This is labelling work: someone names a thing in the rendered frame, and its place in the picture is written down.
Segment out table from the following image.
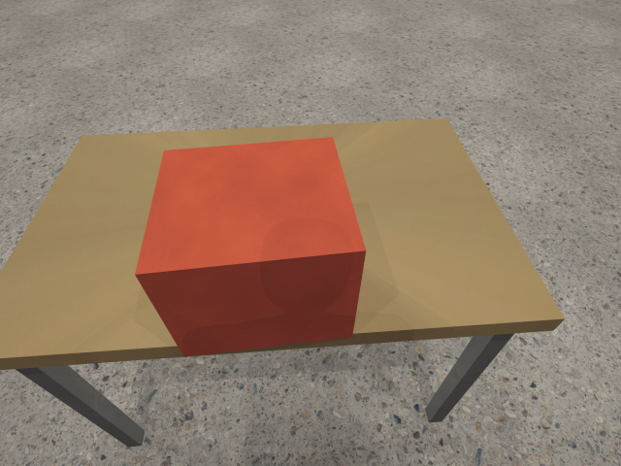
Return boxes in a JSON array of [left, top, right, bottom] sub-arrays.
[[0, 118, 565, 447]]

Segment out carton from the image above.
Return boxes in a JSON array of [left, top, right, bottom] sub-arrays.
[[135, 137, 366, 357]]

